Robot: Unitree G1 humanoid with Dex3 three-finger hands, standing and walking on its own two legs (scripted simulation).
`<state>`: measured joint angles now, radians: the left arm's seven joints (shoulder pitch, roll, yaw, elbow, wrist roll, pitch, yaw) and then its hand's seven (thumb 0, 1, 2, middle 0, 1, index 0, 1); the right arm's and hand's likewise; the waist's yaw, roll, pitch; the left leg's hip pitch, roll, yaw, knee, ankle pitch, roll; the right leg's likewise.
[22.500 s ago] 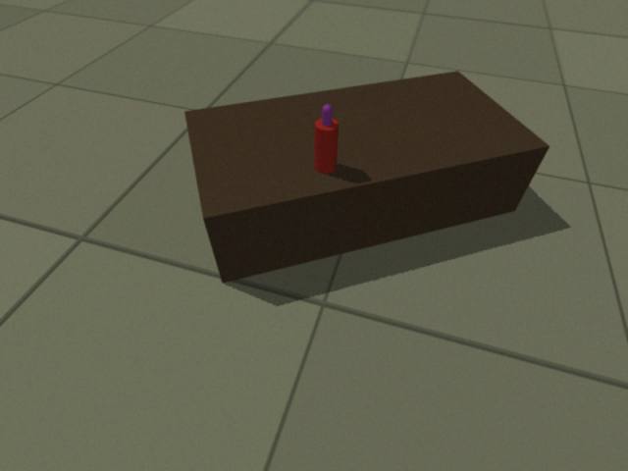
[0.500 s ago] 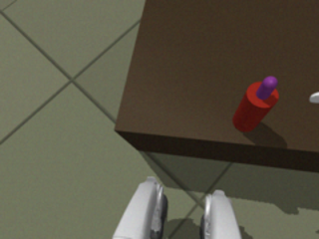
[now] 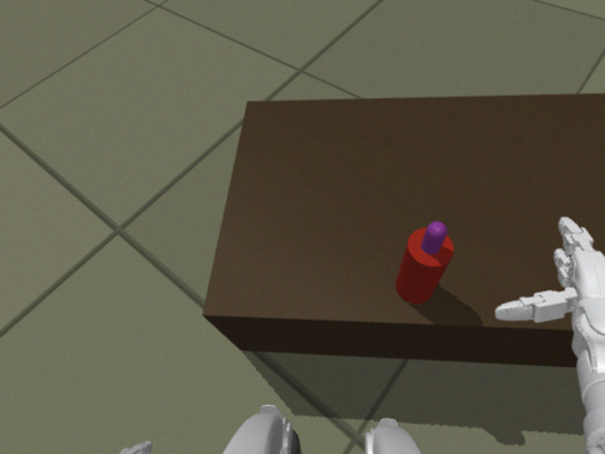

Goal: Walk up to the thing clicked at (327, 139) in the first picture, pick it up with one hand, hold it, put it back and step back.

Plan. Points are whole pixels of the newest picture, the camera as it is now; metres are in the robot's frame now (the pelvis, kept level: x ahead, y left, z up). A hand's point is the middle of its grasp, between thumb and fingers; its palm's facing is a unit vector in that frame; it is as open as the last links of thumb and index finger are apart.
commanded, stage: rest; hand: right
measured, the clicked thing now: (424, 260) +0.47 -0.17 -0.22
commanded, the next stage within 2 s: home in 0.04 s
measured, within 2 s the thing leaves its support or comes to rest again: neither
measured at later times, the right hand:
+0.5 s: hand (479, 442) +0.17 -0.17 -0.04, palm faces +0.09 +0.98 -0.18, open 17.1 cm
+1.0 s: hand (482, 448) +0.16 -0.17 -0.03, palm faces +0.08 +0.97 -0.21, open 17.4 cm
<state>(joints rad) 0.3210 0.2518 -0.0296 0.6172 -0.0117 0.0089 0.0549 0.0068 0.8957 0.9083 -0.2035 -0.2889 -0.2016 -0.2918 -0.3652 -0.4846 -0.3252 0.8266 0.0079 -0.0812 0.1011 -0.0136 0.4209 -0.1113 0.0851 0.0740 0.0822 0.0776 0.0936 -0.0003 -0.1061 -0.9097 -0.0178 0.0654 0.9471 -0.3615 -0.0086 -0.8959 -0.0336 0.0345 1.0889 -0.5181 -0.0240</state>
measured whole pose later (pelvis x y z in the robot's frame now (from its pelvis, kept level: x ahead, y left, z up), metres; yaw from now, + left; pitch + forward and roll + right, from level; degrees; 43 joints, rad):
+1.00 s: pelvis +0.01 +0.02 +0.02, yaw -2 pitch +9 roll +3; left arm 0.29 0.23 -0.02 0.53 -0.02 -0.20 0.16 0.01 0.90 0.91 -0.20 -0.30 -0.21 -0.30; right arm 0.49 -0.23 -0.02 -0.10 0.05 0.42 -0.03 -0.01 0.53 -0.06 0.06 0.06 0.06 0.06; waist 0.04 -0.04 -0.14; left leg -0.66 -0.01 0.08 0.90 -0.39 0.01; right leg -0.63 -0.02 0.05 0.99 -0.51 0.00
